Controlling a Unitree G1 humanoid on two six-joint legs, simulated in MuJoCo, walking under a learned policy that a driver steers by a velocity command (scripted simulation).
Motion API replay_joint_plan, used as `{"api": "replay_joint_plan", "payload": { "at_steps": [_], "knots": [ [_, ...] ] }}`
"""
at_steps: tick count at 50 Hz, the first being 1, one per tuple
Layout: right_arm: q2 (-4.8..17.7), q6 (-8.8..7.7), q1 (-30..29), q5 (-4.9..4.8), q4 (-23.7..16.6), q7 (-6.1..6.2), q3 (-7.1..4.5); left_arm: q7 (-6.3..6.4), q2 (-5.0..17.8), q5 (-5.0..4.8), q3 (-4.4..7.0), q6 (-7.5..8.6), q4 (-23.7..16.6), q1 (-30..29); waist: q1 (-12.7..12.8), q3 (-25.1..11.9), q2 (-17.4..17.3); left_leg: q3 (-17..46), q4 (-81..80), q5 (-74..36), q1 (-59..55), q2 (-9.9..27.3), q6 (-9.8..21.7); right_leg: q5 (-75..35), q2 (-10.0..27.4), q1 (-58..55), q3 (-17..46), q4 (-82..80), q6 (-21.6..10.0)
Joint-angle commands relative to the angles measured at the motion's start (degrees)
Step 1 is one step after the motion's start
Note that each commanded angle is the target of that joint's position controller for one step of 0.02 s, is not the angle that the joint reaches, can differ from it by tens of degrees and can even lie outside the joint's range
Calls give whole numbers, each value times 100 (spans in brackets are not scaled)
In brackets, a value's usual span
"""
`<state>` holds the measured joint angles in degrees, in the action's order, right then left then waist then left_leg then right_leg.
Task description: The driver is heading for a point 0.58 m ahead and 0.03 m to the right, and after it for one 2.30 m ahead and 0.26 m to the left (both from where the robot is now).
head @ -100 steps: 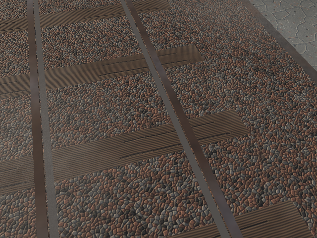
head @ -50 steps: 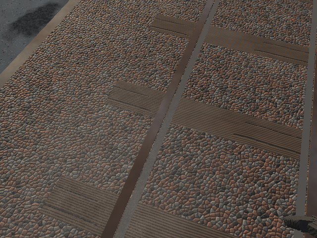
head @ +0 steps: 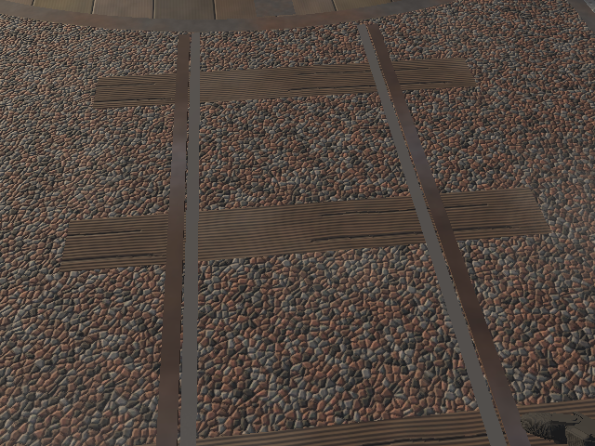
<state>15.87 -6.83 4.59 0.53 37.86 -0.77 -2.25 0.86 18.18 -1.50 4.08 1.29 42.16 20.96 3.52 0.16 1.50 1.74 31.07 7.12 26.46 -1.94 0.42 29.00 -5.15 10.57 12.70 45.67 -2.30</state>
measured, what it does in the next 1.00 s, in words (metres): walks ahead: right foot, then left foot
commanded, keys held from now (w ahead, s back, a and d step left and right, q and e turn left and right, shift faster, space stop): w+e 0.44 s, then w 0.02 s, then w+q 0.22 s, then q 0.32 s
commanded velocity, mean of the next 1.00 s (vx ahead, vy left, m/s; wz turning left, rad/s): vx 0.43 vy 0.00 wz -0.19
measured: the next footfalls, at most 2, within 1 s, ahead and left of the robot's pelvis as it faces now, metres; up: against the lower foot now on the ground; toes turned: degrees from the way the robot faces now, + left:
right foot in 0.48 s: +0.38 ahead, -0.18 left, +0.00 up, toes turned -20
left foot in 0.96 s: +0.68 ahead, -0.05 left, +0.00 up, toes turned -8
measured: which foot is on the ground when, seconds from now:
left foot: down 0.00-0.48, up 0.50-0.94, down 0.96-1.00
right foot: up 0.00-0.46, down 0.48-0.96, up 0.98-1.00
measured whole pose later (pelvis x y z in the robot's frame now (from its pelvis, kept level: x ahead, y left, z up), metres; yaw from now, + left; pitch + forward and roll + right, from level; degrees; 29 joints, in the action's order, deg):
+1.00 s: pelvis +0.51 -0.11 +0.00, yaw -8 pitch +2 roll -2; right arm 16.2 -3.3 7.6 0.5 40.6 -3.1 -3.1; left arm 2.2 16.3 0.4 3.8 0.9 44.6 12.8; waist 1.0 2.8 -1.3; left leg -1.3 32.6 5.6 29.6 -1.1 3.9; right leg 30.2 -0.2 7.8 -8.6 42.7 0.3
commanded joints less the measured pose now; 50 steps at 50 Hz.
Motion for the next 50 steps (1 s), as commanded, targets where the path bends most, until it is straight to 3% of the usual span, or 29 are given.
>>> {"api": "replay_joint_plan", "payload": {
  "at_steps": [1, 2, 3, 6, 10, 15, 19, 21, 22, 23, 24, 25, 26, 27, 28, 29, 30, 32, 34, 36, 38, 39, 41, 44, 46, 47, 48, 49, 50],
  "knots": [
    [964, 33, 1517, -59, -28, 40, -372, -12, 738, -69, 73, 133, -565, 86, -825, -948, -1181, 3821, -1472, 2773, -3879, 2423, 1175, -46, 461, 3521, -221, 2865, 142],
    [817, 74, 1253, -24, -52, 57, -317, -5, 777, -9, 99, 100, -633, -310, -799, -493, -771, 2949, -1480, 2055, -3238, 2174, 982, -469, 648, 3433, -439, 2861, 175],
    [685, 96, 1062, -2, -10, 61, -269, -19, 714, 47, 111, 97, -705, -537, -721, -145, -647, 2307, -1594, 1300, -2687, 1928, 930, -770, 798, 3327, -475, 2614, 196],
    [528, 55, 913, 0, 115, 78, -227, -93, 399, -21, 98, 17, -744, -503, -509, 51, -903, 1194, -1960, 283, -2040, 1593, 887, -1135, 1057, 2876, -646, 2184, 226],
    [797, 25, 987, -10, 327, 81, -327, -122, 191, 31, 37, -33, -925, -880, -518, 152, -626, 471, -2203, -628, -2146, 1727, 1069, -1739, 1158, 3199, -698, 1401, 347],
    [988, 118, 1087, -54, 533, 119, -359, -291, 40, 25, -36, 57, -1075, -1629, -767, 303, -501, -522, -2202, -1131, -2345, 1568, 857, -3002, 1059, 2854, -1113, -151, 258],
    [1180, 235, 1330, -163, 725, 118, -418, -420, 86, 1, -24, 61, -1302, -2097, -828, 463, -504, -859, -1977, -1726, -2898, 1766, 718, -2671, 921, 2703, -1419, -817, 10],
    [1349, 305, 1295, -219, 738, 147, -472, -441, 263, 37, 68, 34, -1334, -1920, -598, 246, -663, -1084, -1339, -3520, -3140, 1789, 604, -2086, 609, 2171, -1711, -944, -228],
    [1437, 346, 1271, -244, 732, 172, -502, -431, 421, 54, 157, 8, -1267, -1537, -341, -21, -742, -1196, -685, -4448, -3167, 1758, 543, -1833, 386, 1614, -1861, -984, -375],
    [1409, 377, 1234, -268, 733, 191, -481, -389, 627, 52, 296, -9, -1059, -718, 144, -455, -625, -1334, 358, -4683, -2801, 1626, 421, -2121, 163, 406, -1896, -1350, -584],
    [1172, 347, 1366, -177, 732, 201, -367, -276, 917, 44, 451, -51, -792, 258, 590, -961, -245, -1309, 1805, -3425, -1535, 1449, 246, -2344, 445, -1424, -1220, -1479, -831],
    [283, 234, 2070, 78, 480, 75, -44, -202, 1557, 12, 497, -4, -753, 242, -88, -1568, 1406, -1089, 3975, 2197, 1046, 469, -93, -1804, 2210, -3500, 1878, -1737, -1831],
    [732, 67, 1726, -137, 604, -7, -102, -213, 1093, 37, 363, 60, -854, 541, 360, -2486, 796, 168, 4790, 2724, 1475, 267, -47, -950, 2743, -3603, 3322, -2630, -2124],
    [1072, 10, 1001, -397, 402, -33, -216, -242, 864, 113, 270, 137, -765, 278, 461, -1525, 461, 222, 4871, 2246, 1916, 527, 47, -1310, 2553, -2941, 2337, -2754, -1766],
    [976, -17, 772, -385, 331, -8, -174, -239, 748, 104, 220, 183, -726, -99, 232, -930, 210, 174, 4432, 1722, 1815, 797, 108, -1815, 2327, -2046, 1522, -2795, -1530],
    [937, 9, 728, -259, 408, 23, -182, -235, 533, 132, 150, 217, -706, -458, 14, -558, 73, 168, 4038, 1388, 1531, 985, 75, -2383, 2114, -1293, 915, -2894, -1368],
    [941, 87, 936, -224, 496, 19, -209, -234, 369, 194, 91, 265, -713, -673, -213, -410, 185, 247, 3832, 1131, 1114, 1113, 43, -2792, 1951, -755, 481, -3078, -1291],
    [741, 260, 1266, -224, 666, 20, -192, -236, 327, 206, 90, 376, -617, -801, -416, -309, 198, 261, 3607, 868, 724, 1135, -55, -3043, 1873, -256, -11, -3456, -1281],
    [596, 378, 1134, -215, 653, 57, -173, -220, 408, 233, 120, 479, -459, -786, -441, -38, 95, 364, 3273, 483, 924, 1083, -165, -3337, 1844, -44, -527, -3699, -1219],
    [531, 386, 917, -164, 586, 75, -176, -157, 409, 289, 117, 493, -334, -814, -435, 174, 68, 412, 2641, -83, 1068, 927, -262, -4409, 1699, -26, -1126, -3659, -1062],
    [405, 330, 752, -117, 543, 20, -138, -90, 424, 285, 103, 466, -302, -978, -414, 188, 142, 139, 1628, -928, 647, 768, -255, -4888, 1408, 104, -1786, -3589, -811],
    [316, 307, 517, -94, 480, -20, -103, -55, 446, 275, 102, 448, -258, -925, -287, 194, 146, -24, 1214, -1335, 498, 697, -244, -4963, 1365, 79, -1955, -3551, -738],
    [251, 291, 186, -89, 307, -114, -75, 10, 543, 235, 124, 383, -125, -721, -117, 150, 116, -176, 719, -1671, 430, 599, -204, -5106, 1516, -246, -2005, -3428, -702],
    [418, 316, 123, -88, 111, -259, -142, 88, 670, 139, 186, 197, -11, -695, -138, 78, 224, -241, 384, -1027, 652, 518, -28, -5425, 1818, -995, -1978, -2898, -645],
    [600, 334, 399, -44, 57, -332, -232, 168, 756, 67, 231, 68, -39, -835, -339, -102, 332, -423, 315, -335, 402, 312, 159, -6215, 1910, -1238, -1969, -2197, -530],
    [736, 339, 823, -40, 127, -336, -312, 209, 761, 49, 240, 9, -72, -926, -559, -302, 315, -522, 162, -219, -74, 132, 276, -6473, 1829, -1183, -2023, -1534, -416],
    [968, 323, 1430, -29, 261, -277, -436, 227, 679, 44, 207, -25, -111, -974, -874, -618, 72, -509, -359, -860, -921, -63, 463, -6113, 1507, -935, -2175, -448, -176],
    [1494, 335, 1746, 2, 200, -141, -558, 210, 491, 214, 118, 13, -228, -701, -897, -1148, -883, 871, -314, -3511, -2315, 879, 888, -3868, 993, 222, -2241, 1269, 220],
    [1859, 332, 1461, 82, 14, -103, -566, 81, -53, 378, -59, 63, -321, 90, -232, -1973, -1787, 3363, -193, -4964, -4032, 2308, 2271, 1220, -167, 2227, -1525, 3241, 606]
  ]
}}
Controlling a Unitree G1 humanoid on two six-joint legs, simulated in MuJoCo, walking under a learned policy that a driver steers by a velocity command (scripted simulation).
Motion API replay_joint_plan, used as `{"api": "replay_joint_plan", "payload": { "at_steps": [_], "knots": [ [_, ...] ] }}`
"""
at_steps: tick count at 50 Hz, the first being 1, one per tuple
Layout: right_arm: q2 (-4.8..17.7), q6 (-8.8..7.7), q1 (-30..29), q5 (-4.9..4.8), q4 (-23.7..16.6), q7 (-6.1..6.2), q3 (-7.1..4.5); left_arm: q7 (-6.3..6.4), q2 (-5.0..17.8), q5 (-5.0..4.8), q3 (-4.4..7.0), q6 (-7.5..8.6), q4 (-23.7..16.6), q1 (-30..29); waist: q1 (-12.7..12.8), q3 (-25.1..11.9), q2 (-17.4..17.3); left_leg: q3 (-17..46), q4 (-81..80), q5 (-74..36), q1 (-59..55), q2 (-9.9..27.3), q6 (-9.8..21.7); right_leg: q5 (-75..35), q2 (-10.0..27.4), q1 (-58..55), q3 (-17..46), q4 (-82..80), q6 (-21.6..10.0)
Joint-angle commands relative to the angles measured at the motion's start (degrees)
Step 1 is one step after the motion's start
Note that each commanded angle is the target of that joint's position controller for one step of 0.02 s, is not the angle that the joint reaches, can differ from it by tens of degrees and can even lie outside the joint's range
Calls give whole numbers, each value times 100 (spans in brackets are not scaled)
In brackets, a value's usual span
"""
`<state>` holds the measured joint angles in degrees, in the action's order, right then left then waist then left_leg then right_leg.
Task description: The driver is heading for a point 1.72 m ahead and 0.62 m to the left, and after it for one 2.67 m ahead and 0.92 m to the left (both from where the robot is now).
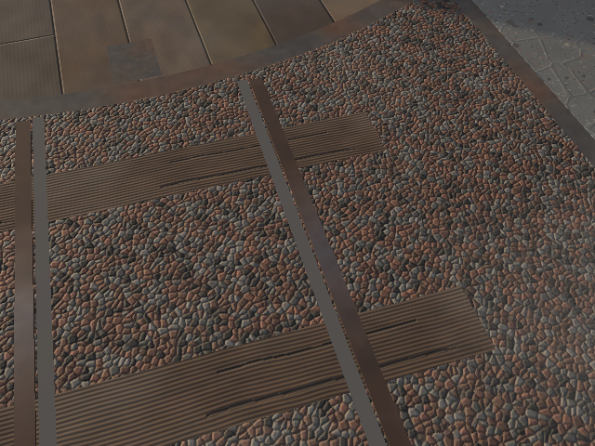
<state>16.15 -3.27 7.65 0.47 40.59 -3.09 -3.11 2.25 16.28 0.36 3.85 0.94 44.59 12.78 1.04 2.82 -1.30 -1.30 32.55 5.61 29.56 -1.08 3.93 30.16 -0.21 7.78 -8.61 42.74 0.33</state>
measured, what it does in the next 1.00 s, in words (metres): steps on the spot, turning left: right foot, then left foot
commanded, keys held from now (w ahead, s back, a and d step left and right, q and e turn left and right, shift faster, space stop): q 0.96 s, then no key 0.04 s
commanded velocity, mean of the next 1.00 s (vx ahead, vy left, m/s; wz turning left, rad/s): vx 0.03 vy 0.00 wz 0.57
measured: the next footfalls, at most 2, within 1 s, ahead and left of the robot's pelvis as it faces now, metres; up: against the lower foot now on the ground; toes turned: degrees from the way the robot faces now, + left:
right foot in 0.42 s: +0.19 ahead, -0.15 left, +0.00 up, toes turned +22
left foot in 0.86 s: +0.06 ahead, +0.09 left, +0.00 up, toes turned +33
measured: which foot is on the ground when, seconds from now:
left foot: down 0.00-0.42, up 0.44-0.84, down 0.86-1.00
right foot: up 0.00-0.40, down 0.42-0.86, up 0.88-1.00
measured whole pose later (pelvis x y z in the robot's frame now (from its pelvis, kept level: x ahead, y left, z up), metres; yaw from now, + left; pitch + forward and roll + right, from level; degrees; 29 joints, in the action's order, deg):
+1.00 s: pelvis +0.07 -0.02 +0.02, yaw +36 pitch +2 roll -1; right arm 16.9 1.9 10.8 -0.2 34.4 0.3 -4.1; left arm 2.0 19.0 0.5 5.4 -1.1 41.9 7.7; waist 0.1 3.0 2.4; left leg 2.6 28.7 13.9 16.7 -1.9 2.4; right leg 26.5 1.8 29.9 0.6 63.5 4.2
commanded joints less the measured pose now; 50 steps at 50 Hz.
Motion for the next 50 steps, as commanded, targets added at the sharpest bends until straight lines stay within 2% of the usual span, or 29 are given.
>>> {"api": "replay_joint_plan", "payload": {
  "at_steps": [1, 2, 3, 4, 5, 8, 11, 15, 18, 20, 21, 22, 23, 24, 25, 26, 27, 29, 32, 34, 39, 42, 43, 44, 45, 46, 47, 49, 50],
  "knots": [
    [1393, 34, 1110, 37, -424, 119, -406, -159, 647, 54, 32, 138, -422, 626, -442, -2859, -606, 3681, -718, -3584, -4310, 2089, 1932, 868, -393, 2649, 1617, 3902, 250],
    [1155, 65, 716, -20, -533, 133, -345, -174, 774, -118, 71, 120, -577, 113, -420, -2134, -354, 3064, -908, -2625, -3700, 1841, 1685, 392, -195, 2971, 1564, 3750, 161],
    [932, 128, 450, -129, -543, 170, -291, -110, 729, -72, 73, 76, -571, -99, -292, -1500, 157, 2664, -1114, -1731, -2971, 1567, 1368, 4, 17, 3052, 1466, 3323, 168],
    [810, 191, 251, -162, -587, 220, -249, -43, 764, -8, 100, 4, -581, -211, -184, -1089, 122, 2451, -1298, -1174, -2240, 1410, 1218, -266, 149, 2904, 1448, 2885, 197],
    [802, 231, 170, -97, -627, 251, -244, -26, 758, -4, 118, -67, -602, -170, -39, -929, -119, 2334, -1461, -809, -1685, 1203, 1118, -438, 179, 2522, 1442, 2539, 204],
    [962, 286, 130, 1, -699, 334, -321, 31, 524, 22, 68, -96, -522, 5, 27, -958, -432, 2071, -1481, -1134, -1275, 949, 1069, -643, 17, 2143, 1306, 1612, 361],
    [1076, 368, 152, -65, -736, 452, -375, 60, 492, 17, 50, -105, -516, -142, -62, -1185, -454, 2162, -1389, -544, -1314, 876, 966, -1052, -10, 2038, 1408, 1014, 489],
    [1060, 494, 63, -67, -814, 499, -385, 18, 506, -21, 63, -59, -582, -395, -179, -1025, -710, 2495, -1415, 689, -1159, 732, 794, -1282, -92, 1831, 1464, 289, 486],
    [1024, 551, 108, -80, -841, 482, -386, -51, 554, -59, 92, 61, -601, -404, -226, -1003, -852, 2866, -1206, 471, -1413, 759, 740, -1178, -169, 1582, 1465, -432, 371],
    [974, 599, -12, -145, -882, 490, -369, -109, 569, -78, 135, 137, -505, -98, -7, -979, -859, 2931, -903, 199, -1357, 602, 565, -1730, -184, 945, 1337, -1578, 209],
    [839, 612, 93, -168, -882, 499, -330, -109, 761, -34, 205, 152, -467, 52, 22, -984, -647, 2759, -571, 559, -1056, 352, 327, -2102, 216, 398, 1552, -2106, 48],
    [505, 617, 426, -115, -865, 481, -248, -72, 1184, 74, 290, 111, -547, 35, -212, -1063, 569, 1918, 696, 2082, -409, -264, -30, -2539, 1531, -149, 2689, -2420, -445],
    [761, 541, 257, -152, -1089, 459, -340, -95, 1413, 275, 346, 61, -517, -82, -270, -684, 2029, 1020, 1851, 3054, 587, -853, -317, -3321, 2261, 210, 3937, -2683, -1336],
    [1195, 501, 393, -68, -932, 455, -473, -81, 1065, 252, 268, 77, -706, -374, -258, -641, 1399, 1163, 2878, 2806, 613, -448, -500, -3465, 2276, 269, 3672, -2575, -1475],
    [1251, 533, 475, -117, -776, 453, -525, -50, 798, 169, 201, 72, -764, -586, -309, -606, 988, 1083, 3265, 2440, 612, -410, -589, -3520, 1924, 283, 3031, -2416, -1237],
    [1084, 609, 594, -124, -636, 486, -505, -29, 690, 86, 166, 55, -811, -695, -332, -585, 793, 991, 3556, 2179, 638, -361, -712, -3468, 1608, 187, 2553, -2311, -1035],
    [958, 665, 615, -117, -628, 488, -471, -4, 633, 11, 140, 39, -810, -708, -271, -513, 803, 949, 3839, 1961, 785, -316, -815, -3607, 1539, 94, 2321, -2274, -1030],
    [727, 697, 413, -188, -735, 458, -390, 43, 637, 35, 125, -25, -783, -575, -151, -438, 930, 623, 3663, 1708, 794, -225, -940, -3745, 1333, 16, 1811, -2338, -1068],
    [593, 674, -40, -207, -969, 426, -316, 90, 792, 69, 193, -110, -709, -237, 149, -562, 1146, 431, 2815, 1675, 839, 16, -1064, -3933, 1509, -601, 1671, -2314, -1225],
    [520, 667, -98, -177, -1042, 372, -269, 72, 937, 47, 253, -138, -709, -270, 183, -670, 1188, 287, 2233, 1769, 432, 175, -1039, -4009, 1630, -602, 1511, -2287, -1262],
    [621, 719, 17, -173, -1090, 257, -301, -55, 1133, -78, 345, -137, -674, -417, 130, -701, 1287, -138, 906, 1640, -588, 188, -754, -4069, 1820, -300, 1199, -2154, -1217],
    [659, 729, 535, -165, -913, 222, -382, -77, 1021, -224, 330, -112, -561, -432, -191, -746, 1013, -280, -761, 427, -1729, -24, -290, -3542, 1639, 133, 787, -1428, -711],
    [975, 711, 759, -163, -881, 279, -490, -107, 781, -129, 275, -91, -455, -139, -188, -852, 194, 454, -1112, -780, -2667, 351, -24, -2552, 1291, 940, 307, -512, -228],
    [1717, 674, 835, -117, -1039, 381, -622, -151, 360, 238, 109, -78, -727, -179, -8, -871, -1791, 2648, -920, -3286, -3557, 1963, 811, 726, 453, 2792, -53, 1348, 392],
    [1544, 526, 952, 109, -1083, 308, -556, -85, 646, 138, 189, -49, -899, -819, -551, -1213, -1350, 3131, -1121, -2938, -2990, 2391, 1697, 1042, 128, 3100, 950, 2333, 449],
    [1371, 413, 744, 120, -1029, 285, -490, -53, 824, -12, 250, -75, -902, -971, -452, -945, -862, 2620, -1223, -2363, -2794, 2041, 1530, 607, 244, 3170, 1160, 2670, 389],
    [1219, 363, 421, 15, -990, 318, -453, -18, 837, -39, 275, -98, -842, -899, -268, -729, -690, 2236, -1229, -1874, -2604, 1690, 1190, 75, 307, 3207, 1226, 2556, 337],
    [987, 393, 20, -120, -1026, 397, -342, 35, 855, 39, 307, -134, -700, -674, -70, -698, -579, 1883, -1222, -1822, -2338, 1371, 914, -578, 295, 2964, 1234, 2416, 402],
    [918, 409, -11, -87, -1031, 429, -298, 14, 810, 23, 300, -131, -640, -544, -17, -806, -632, 1762, -1227, -1943, -2240, 1286, 910, -797, 218, 2730, 1171, 2458, 443]
  ]
}}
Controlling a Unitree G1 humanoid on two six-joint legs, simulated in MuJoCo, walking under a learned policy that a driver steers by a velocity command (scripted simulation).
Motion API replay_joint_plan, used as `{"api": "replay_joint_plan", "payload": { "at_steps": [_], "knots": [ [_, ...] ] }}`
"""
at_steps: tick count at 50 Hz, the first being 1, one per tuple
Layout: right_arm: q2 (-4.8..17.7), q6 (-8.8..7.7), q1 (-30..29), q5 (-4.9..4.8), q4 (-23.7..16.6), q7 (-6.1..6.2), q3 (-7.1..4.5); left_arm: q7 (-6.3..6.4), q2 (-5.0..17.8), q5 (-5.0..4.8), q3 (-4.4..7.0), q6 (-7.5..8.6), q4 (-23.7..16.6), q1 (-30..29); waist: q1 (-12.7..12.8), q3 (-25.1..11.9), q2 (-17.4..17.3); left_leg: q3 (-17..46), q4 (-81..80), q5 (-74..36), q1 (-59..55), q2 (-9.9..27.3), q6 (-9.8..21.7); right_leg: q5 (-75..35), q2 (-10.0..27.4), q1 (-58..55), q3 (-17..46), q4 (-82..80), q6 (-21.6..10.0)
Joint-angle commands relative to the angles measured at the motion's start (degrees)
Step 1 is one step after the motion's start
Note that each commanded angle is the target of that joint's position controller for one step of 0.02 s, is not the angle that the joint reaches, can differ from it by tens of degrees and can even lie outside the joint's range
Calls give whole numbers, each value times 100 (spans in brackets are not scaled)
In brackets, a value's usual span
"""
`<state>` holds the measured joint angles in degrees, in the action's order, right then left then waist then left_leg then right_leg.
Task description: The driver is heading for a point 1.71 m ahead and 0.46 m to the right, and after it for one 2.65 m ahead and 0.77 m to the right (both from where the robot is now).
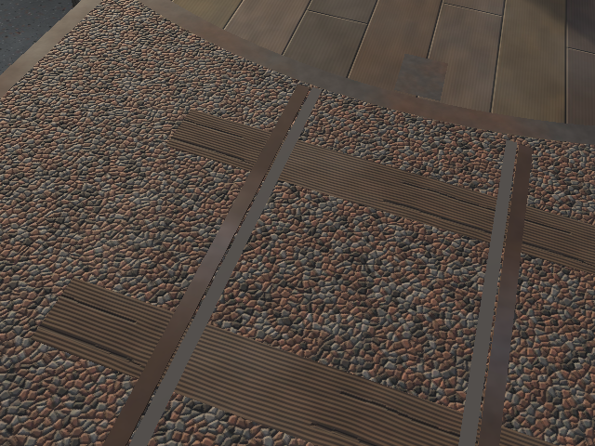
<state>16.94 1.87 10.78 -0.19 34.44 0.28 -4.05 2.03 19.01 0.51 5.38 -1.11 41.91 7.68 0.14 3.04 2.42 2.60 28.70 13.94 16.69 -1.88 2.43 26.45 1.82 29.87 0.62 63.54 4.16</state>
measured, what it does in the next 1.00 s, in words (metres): steps to the right, turning right: right foot, then right foot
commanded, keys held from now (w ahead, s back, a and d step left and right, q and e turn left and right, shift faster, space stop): no key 0.14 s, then e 0.50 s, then w+e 0.36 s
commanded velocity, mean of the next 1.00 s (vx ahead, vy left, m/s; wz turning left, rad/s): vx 0.09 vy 0.00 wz -0.26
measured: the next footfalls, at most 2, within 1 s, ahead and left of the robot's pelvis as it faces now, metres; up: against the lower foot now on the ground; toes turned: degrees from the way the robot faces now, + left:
right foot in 0.26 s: +0.06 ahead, -0.14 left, +0.00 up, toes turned +3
right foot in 0.80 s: +0.01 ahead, -0.16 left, +0.00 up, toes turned -17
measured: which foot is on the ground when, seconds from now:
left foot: down 0.00-0.80, up 0.82-1.00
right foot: up 0.00-0.24, down 0.26-0.52, up 0.54-0.78, down 0.80-1.00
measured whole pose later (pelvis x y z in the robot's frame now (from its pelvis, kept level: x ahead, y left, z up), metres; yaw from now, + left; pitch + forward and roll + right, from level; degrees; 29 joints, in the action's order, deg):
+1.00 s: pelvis +0.06 -0.09 +0.01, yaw -21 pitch +2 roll +2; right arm 18.0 -4.6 8.4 0.4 39.8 -0.8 -4.8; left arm 0.1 14.5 -0.4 2.3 2.2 39.2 22.9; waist 1.8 -0.2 -2.1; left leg 1.5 55.7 10.8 34.7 2.5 -1.5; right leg 16.3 -2.2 7.6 3.6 21.7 -4.2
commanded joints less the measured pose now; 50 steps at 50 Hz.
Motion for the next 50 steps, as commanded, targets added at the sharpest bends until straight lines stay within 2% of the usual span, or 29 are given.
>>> {"api": "replay_joint_plan", "payload": {
  "at_steps": [1, 7, 11, 13, 14, 15, 16, 17, 20, 22, 24, 25, 27, 28, 29, 30, 32, 34, 36, 38, 39, 40, 41, 42, 43, 44, 46, 48, 50],
  "knots": [
    [780, -104, -322, 14, -395, 115, -174, 14, 476, -24, 128, 75, -328, 60, 86, -917, -1007, 1277, -843, -2792, -965, 1320, 1068, -575, -11, 391, 218, 258, 92],
    [812, -75, -248, 72, -213, 134, -140, -61, 232, -51, -27, 65, -373, -147, -130, -756, -1101, 1365, -852, -1741, -747, 1261, 1081, -650, 45, -381, 177, -1570, 97],
    [394, -118, -373, 128, 29, 28, 65, -156, 134, -73, -96, 98, -240, 103, -56, -646, -1033, 1284, -805, -1031, -289, 1220, 969, -998, 85, -1501, 34, -2919, -42],
    [328, -192, -172, 134, 226, -4, 109, -183, 210, 12, -121, 138, -232, 164, 47, -510, -726, 1092, -677, -517, -67, 927, 547, -2239, 97, -2162, 152, -4023, -215],
    [408, -239, 27, 224, 251, 5, 83, -150, 609, 44, -63, 150, -352, 98, -171, -524, -226, 845, -318, -40, -5, 581, 242, -3485, 533, -2265, 675, -3883, -383],
    [499, -268, 253, 239, 261, 19, 28, -145, 950, -46, 29, 146, -334, -60, -461, -512, 455, 363, -228, 202, -74, 142, -5, -3283, 647, -1940, 878, -3725, -732],
    [596, -252, -57, 234, 255, 83, 4, -174, 813, -98, 33, 151, -376, -87, -227, -446, 593, 99, -2, 169, -373, 28, -190, -2549, 671, -1442, 1152, -3975, -950],
    [597, -219, -261, 188, 209, 138, -30, -182, 659, -80, -12, 166, -372, -92, -179, -407, 659, 0, 159, 111, -497, 34, -228, -2254, 709, -1244, 1342, -4118, -989],
    [444, -92, -211, 133, 174, 211, -77, -145, 653, -101, -4, 195, -447, -62, -155, -415, 783, -104, 356, 113, -460, 24, -156, -2192, 695, -1130, 1624, -4060, -1033],
    [367, -103, -137, 113, 170, 187, -114, -96, 648, -123, 11, 151, -520, 3, -126, -511, 596, -132, 322, 94, -496, 62, -87, -2150, 595, -1063, 1674, -3876, -1030],
    [416, -125, -13, 100, 194, 155, -183, -62, 594, -146, 14, 94, -659, -41, -116, -544, 149, 17, 36, -26, -623, 303, 51, -2002, 325, -803, 1450, -3448, -882],
    [510, -126, 75, 100, 209, 147, -229, -57, 517, -155, 2, 72, -733, -51, -103, -542, -264, 296, -256, -124, -745, 590, 217, -1798, 80, -544, 1147, -3033, -721],
    [764, -144, 113, 125, 195, 153, -298, -87, 357, -132, -21, 19, -815, 108, -40, -561, -1374, 1524, -911, -1120, -1006, 1957, 1039, -358, -348, 87, 280, -1633, -363],
    [691, -196, 101, 150, 114, 181, -260, -115, 495, -108, 37, -4, -861, 28, -142, -590, -1379, 1909, -996, -1938, -1025, 2519, 1471, 769, -143, 387, 270, -492, -255],
    [663, -242, 56, 153, 75, 206, -230, -140, 594, -146, 108, -40, -870, 12, -117, -551, -950, 1846, -971, -2417, -1015, 2642, 1607, 945, -34, 574, 398, 254, -193],
    [700, -265, -162, 103, 54, 219, -238, -156, 487, -183, 96, -88, -853, 72, 14, -479, -701, 1418, -928, -2371, -1010, 2447, 1413, 736, 132, 641, 459, 213, -161],
    [859, -251, -315, 45, 93, 232, -295, -192, 253, -178, 2, -140, -884, -43, -42, -402, -818, 615, -883, -2390, -976, 2010, 1075, 170, 249, 437, 207, -443, -98],
    [956, -180, -134, 20, 152, 215, -336, -299, 133, -208, -75, -140, -982, -156, -215, -591, -1001, 111, -1073, -1106, -822, 1762, 933, -98, 184, -176, -177, -1193, -153],
    [1049, -197, -7, -60, 208, 152, -363, -374, 232, -251, -56, -135, -1042, -151, -260, -599, -1144, 1, -1213, 174, -649, 1774, 860, -168, 49, -685, -425, -1921, -311],
    [1050, -231, -79, -162, 264, 71, -351, -398, 287, -230, -3, -106, -870, 327, 25, -587, -1007, -221, -943, 960, -296, 1747, 674, -745, -196, -1543, -762, -2991, -536],
    [872, -258, -13, -156, 320, 38, -302, -367, 376, -221, 62, -90, -644, 799, 173, -637, -797, -476, -469, 1261, 110, 1595, 504, -759, -411, -2266, -867, -3302, -656],
    [524, -295, -20, -64, 331, -7, -198, -320, 623, -252, 185, -59, -438, 1447, 396, -704, -95, -987, 882, 1413, 881, 1282, 174, -588, -168, -3195, -221, -3634, -916],
    [115, -364, -409, 142, -78, -29, -63, -245, 1458, -183, 344, 36, -548, 1861, 459, -585, 1577, -1222, 3405, 2366, 3021, 444, -405, 4, 1509, -3937, 3014, -4394, -1856],
    [441, -535, -906, -24, -318, -35, -118, -331, 1339, -83, 260, 257, -736, 1798, 700, -664, 989, 37, 4084, 2277, 3751, 180, -361, 904, 2063, -3598, 4517, -5264, -2640],
    [692, -631, -987, -208, -328, -82, -186, -340, 982, -68, 144, 383, -723, 1518, 487, -159, 685, 221, 4117, 1727, 3945, 440, -238, 1096, 2000, -3361, 4134, -5410, -2505],
    [812, -698, -811, -163, -201, -100, -222, -324, 700, -112, 52, 448, -738, 1305, 299, 83, 483, 205, 3878, 1082, 3823, 599, -167, 764, 1726, -3127, 3515, -5325, -2236],
    [798, -769, -629, 71, -12, -75, -249, -232, 585, -103, -16, 442, -805, 993, 89, 95, 363, 167, 3212, 155, 3236, 711, -255, -522, 1202, -2776, 2537, -5270, -1880],
    [631, -782, -680, 90, 73, -107, -210, -152, 612, -67, -15, 458, -774, 1114, 81, -65, 286, 13, 2776, -505, 2865, 535, -401, -1567, 958, -2713, 2033, -5304, -1789],
    [436, -773, -904, 71, 81, -114, -134, -85, 638, -114, 4, 457, -667, 1314, 152, -90, 176, -28, 2008, -946, 2656, 400, -515, -2117, 791, -2675, 1671, -5247, -1695]
  ]
}}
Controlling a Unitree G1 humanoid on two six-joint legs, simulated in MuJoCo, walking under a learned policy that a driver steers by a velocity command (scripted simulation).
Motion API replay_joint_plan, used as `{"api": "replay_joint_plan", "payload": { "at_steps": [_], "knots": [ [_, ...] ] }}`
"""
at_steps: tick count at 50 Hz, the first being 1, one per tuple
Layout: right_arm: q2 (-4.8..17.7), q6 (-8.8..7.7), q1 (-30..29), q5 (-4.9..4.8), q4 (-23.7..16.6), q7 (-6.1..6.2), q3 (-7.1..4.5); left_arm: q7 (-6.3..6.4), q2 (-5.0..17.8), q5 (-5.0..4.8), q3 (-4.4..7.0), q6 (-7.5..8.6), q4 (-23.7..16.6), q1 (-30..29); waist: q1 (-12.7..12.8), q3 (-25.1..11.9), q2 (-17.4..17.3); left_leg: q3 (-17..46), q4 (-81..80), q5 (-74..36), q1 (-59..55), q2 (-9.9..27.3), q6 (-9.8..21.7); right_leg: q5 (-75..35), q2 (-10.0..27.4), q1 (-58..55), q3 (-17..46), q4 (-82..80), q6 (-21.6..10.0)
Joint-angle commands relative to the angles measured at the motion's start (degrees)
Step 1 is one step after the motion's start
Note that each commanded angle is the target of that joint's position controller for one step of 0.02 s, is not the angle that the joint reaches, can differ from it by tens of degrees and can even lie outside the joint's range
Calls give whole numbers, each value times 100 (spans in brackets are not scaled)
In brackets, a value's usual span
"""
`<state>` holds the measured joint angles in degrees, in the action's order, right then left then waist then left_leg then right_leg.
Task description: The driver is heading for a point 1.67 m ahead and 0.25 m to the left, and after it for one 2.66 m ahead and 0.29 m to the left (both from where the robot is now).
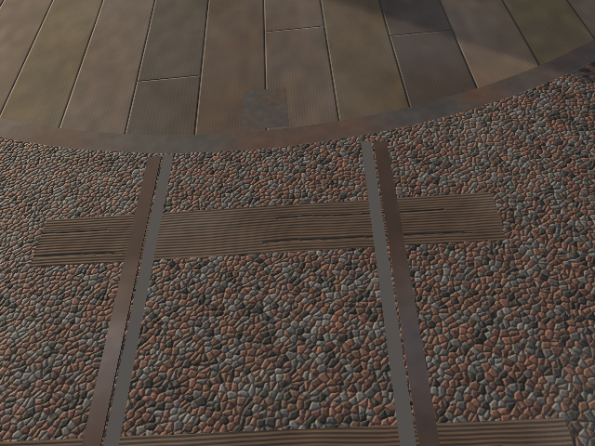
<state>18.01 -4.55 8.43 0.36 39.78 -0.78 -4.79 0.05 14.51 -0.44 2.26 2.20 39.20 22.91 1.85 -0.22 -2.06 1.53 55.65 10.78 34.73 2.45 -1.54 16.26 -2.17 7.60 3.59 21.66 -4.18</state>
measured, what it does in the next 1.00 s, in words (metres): walks ahead: left foot, then right foot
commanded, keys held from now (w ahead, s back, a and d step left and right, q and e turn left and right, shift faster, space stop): w+e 0.16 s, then w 0.14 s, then w+q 0.70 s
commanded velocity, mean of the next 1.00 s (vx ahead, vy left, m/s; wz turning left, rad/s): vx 0.47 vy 0.00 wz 0.06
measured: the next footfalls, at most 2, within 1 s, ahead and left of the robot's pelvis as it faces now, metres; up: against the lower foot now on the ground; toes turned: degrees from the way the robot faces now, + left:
left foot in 0.28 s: +0.32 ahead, +0.12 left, +0.00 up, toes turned -11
right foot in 0.70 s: +0.52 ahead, -0.16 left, +0.00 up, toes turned +1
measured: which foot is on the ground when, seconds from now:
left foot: up 0.00-0.26, down 0.28-0.70, up 0.72-1.00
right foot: down 0.00-0.28, up 0.30-0.68, down 0.70-1.00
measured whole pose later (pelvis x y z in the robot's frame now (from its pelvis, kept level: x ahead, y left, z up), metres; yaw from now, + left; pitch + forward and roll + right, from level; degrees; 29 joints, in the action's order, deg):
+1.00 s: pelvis +0.51 -0.06 +0.00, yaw +8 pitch +1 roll -2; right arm 18.4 -1.1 10.0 -1.3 39.0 -1.0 -4.2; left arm -0.1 15.9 0.5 3.9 5.4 44.2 19.6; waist 3.8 2.0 -2.7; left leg 3.3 54.6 7.9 38.5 4.9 -1.1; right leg 12.9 -1.0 3.7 -7.8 15.9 -1.5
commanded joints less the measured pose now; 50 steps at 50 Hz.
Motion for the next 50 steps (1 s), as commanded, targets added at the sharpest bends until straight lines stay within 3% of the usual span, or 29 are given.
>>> {"api": "replay_joint_plan", "payload": {
  "at_steps": [1, 4, 8, 11, 12, 13, 14, 15, 16, 17, 18, 19, 20, 22, 24, 26, 31, 33, 34, 35, 36, 37, 38, 39, 40, 41, 43, 45, 50],
  "knots": [
    [237, -132, -824, 1, -469, -19, -19, 137, 1108, -37, 328, 115, -341, -122, 37, 256, 650, 68, -1096, -841, 702, -109, -155, -1211, 1113, -377, 1256, -1022, -803],
    [148, -152, -1346, -71, -570, -97, 47, 176, 1174, -87, 366, 80, -176, 151, 232, 349, 841, 55, -1976, -1207, 315, -266, -213, -1226, 1057, -190, 1229, -953, -733],
    [256, -235, -1714, -114, -699, -192, 44, 200, 1210, -163, 398, 16, -13, 345, 303, 428, 849, 168, -2577, -1175, -3, -333, -98, -1310, 1233, -338, 1629, -660, -696],
    [443, -304, -1275, -110, -567, -206, -31, 215, 1198, -107, 412, -23, 51, 248, 91, 262, 1105, 28, -2737, -871, -744, -356, 149, -2231, 1375, -556, 1673, -336, -549],
    [573, -321, -845, -92, -457, -173, -105, 204, 1146, -84, 392, -33, 47, 184, -141, 4, 1156, -147, -2904, -795, -1390, -479, 308, -3227, 1225, -588, 1530, 145, -451],
    [762, -325, -154, -63, -300, -128, -199, 179, 1015, -46, 336, -34, 22, 134, -492, -537, 1094, -160, -2957, -911, -2520, -377, 541, -3821, 909, -361, 1262, 1063, -277],
    [1042, -310, 891, 40, -211, -79, -254, 165, 757, 59, 221, -28, -125, 82, -923, -1506, 615, 936, -2696, -569, -4306, 588, 993, -2711, 571, 613, 1108, 2667, -86],
    [1410, -260, 1437, 62, 101, -123, -344, 147, 176, -90, 68, 38, -140, 1035, -456, -2310, -1476, 3910, -3318, 724, -6094, 1969, 1977, 1297, -382, 2691, 713, 4713, 343],
    [839, -266, 1388, -108, 123, -157, -210, 148, 765, -203, 149, 97, -29, 849, -626, -1846, -1099, 4512, -3902, 1699, -5761, 1904, 1926, 1555, -137, 3317, 963, 5371, 360],
    [563, -229, 1008, -142, 109, -117, -125, 118, 1060, -229, 228, 136, -146, 81, -697, -914, -637, 3525, -3967, 1538, -4949, 1660, 1729, 1090, 113, 3569, 791, 5448, 334],
    [509, -180, 709, -93, 76, -96, -79, 113, 1020, -123, 196, 188, -269, -404, -585, -472, -168, 2882, -4042, 890, -4171, 1407, 1628, 704, 375, 3446, 510, 5262, 305],
    [424, -136, 545, -54, 80, -89, -44, 93, 974, 0, 205, 254, -359, -719, -467, -129, -20, 2472, -4161, 248, -3538, 1188, 1615, 444, 543, 3339, 365, 4904, 308],
    [366, -132, 491, 1, 65, -69, 0, 62, 892, 31, 203, 285, -388, -736, -311, -61, -114, 2230, -4290, -201, -3161, 1022, 1605, 284, 665, 3070, 349, 4656, 312],
    [350, -130, 516, -70, 93, -38, 12, 21, 656, 51, 131, 306, -404, -651, -156, -75, -295, 1984, -4462, -648, -2877, 871, 1707, 318, 713, 2871, 203, 4081, 401],
    [530, -116, 566, -159, 147, 18, -30, 2, 473, 105, 36, 310, -534, -952, -156, 107, -293, 1660, -4617, -852, -2434, 818, 1753, 320, 703, 2736, 8, 3181, 548],
    [725, -74, 601, -188, 166, 65, -90, -42, 353, 117, -49, 360, -634, -1365, -261, 178, -278, 1323, -4634, -819, -2015, 624, 1603, -424, 590, 2255, -103, 2252, 619],
    [865, 43, 1120, -262, 278, 95, -132, -109, 672, -15, 55, 427, -795, -1987, -420, 111, -273, 1554, -4254, -348, -2043, 691, 1219, -1574, 302, 1381, 28, 1035, 650],
    [842, 88, 1159, -243, 277, 105, -127, -89, 789, -36, 142, 446, -777, -1834, -234, 63, -291, 1693, -3860, -98, -2064, 682, 1027, -1403, 296, 857, -1, 746, 518],
    [711, 103, 1186, -207, 262, 106, -89, -61, 881, -28, 216, 446, -689, -1493, -46, -70, -283, 1656, -3471, -154, -1943, 520, 901, -1206, 301, 301, -64, 630, 409],
    [464, 91, 1170, -155, 210, 91, -4, -14, 1088, 13, 319, 457, -609, -893, 280, -415, -144, 1421, -2515, -151, -1634, 182, 696, -982, 647, -565, 194, 527, 203],
    [-15, 77, 1313, 5, 64, 91, 155, 42, 1495, 82, 417, 418, -523, 13, 534, -1291, 898, 826, -587, 1361, -858, -290, 420, -599, 1866, -1881, 1427, 476, -152],
    [-41, 23, 1873, -257, -147, 105, 177, -35, 1747, 157, 473, 341, -384, 158, 192, -1622, 2560, 507, 962, 2420, 629, -569, 275, 1086, 2748, -2477, 3992, -418, -878],
    [512, 60, 1702, -352, 14, 138, 39, -70, 1207, 92, 356, 349, -444, -144, 243, -946, 1567, 753, 1629, 1953, 1051, -222, 226, 1817, 2541, -1966, 3843, -669, -798],
    [650, 95, 1261, -322, -45, 125, -12, -64, 930, 57, 276, 348, -450, -390, 246, -412, 1153, 651, 1727, 1422, 1145, -60, 228, 1290, 2325, -1453, 2871, -645, -643],
    [569, 136, 1117, -265, -24, 126, -12, -77, 767, 94, 220, 357, -441, -673, 110, -205, 789, 594, 1621, 1011, 905, 121, 182, 425, 2053, -965, 2165, -707, -570],
    [512, 167, 982, -212, -73, 111, -30, -77, 633, 121, 194, 360, -390, -865, 8, -15, 801, 594, 1382, 768, 800, 252, 155, -178, 1856, -645, 1652, -813, -559],
    [324, 250, 910, -220, -129, 57, -12, -53, 606, 135, 215, 420, -294, -968, -103, 79, 913, 487, 1177, 484, 474, 380, 112, -922, 1682, -273, 941, -1049, -538],
    [188, 306, 710, -189, -237, 34, 20, -33, 705, 100, 268, 471, -172, -922, -123, 149, 742, 457, 891, 258, 583, 404, 59, -1483, 1715, -253, 513, -1189, -619],
    [37, 274, -11, -164, -484, -111, 123, 30, 999, 70, 369, 414, 80, -834, 49, 316, 523, 225, -718, -863, 532, 383, 50, -1990, 1661, -430, -442, -1330, -590]
  ]
}}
